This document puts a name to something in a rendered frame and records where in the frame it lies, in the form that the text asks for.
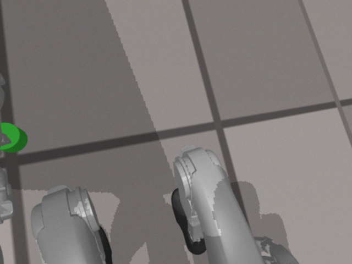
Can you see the right robot foot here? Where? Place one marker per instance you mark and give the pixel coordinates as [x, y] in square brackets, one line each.
[196, 248]

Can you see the left robot foot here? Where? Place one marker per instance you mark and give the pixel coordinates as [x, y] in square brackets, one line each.
[106, 246]

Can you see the tin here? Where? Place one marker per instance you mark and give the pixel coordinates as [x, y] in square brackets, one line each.
[17, 136]

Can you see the left robot hand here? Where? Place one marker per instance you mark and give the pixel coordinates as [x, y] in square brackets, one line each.
[5, 139]

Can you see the left robot arm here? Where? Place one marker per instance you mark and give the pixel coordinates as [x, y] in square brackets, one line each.
[7, 206]

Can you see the right robot hand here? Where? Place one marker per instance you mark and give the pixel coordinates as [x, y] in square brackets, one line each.
[279, 254]

